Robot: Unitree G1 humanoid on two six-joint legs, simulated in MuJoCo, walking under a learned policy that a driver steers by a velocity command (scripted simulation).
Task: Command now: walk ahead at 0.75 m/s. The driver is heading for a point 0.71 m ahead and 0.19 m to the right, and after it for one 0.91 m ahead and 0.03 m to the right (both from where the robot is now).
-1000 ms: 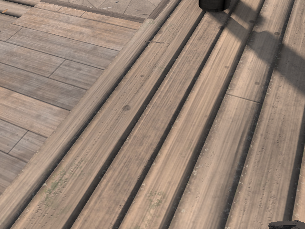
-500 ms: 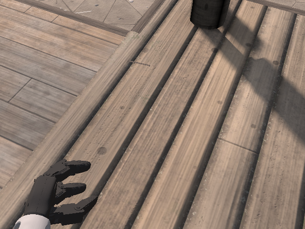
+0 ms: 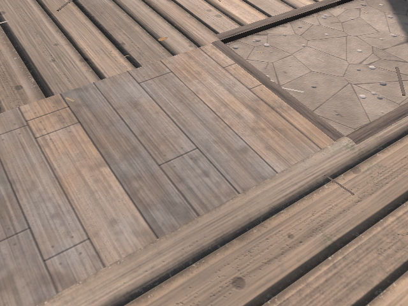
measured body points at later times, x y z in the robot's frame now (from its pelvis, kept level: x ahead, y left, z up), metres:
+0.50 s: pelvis +0.32 -0.07 -0.04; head +0.35 -0.07 +0.41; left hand +0.55 +0.15 -0.15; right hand +0.25 -0.33 -0.16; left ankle +0.10 +0.12 -0.61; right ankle +0.39 -0.12 -0.74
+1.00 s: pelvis +0.78 -0.21 -0.02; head +0.80 -0.23 +0.43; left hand +0.98 +0.00 -0.13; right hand +0.72 -0.51 -0.14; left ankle +0.87 -0.19 -0.74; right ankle +0.57 -0.23 -0.61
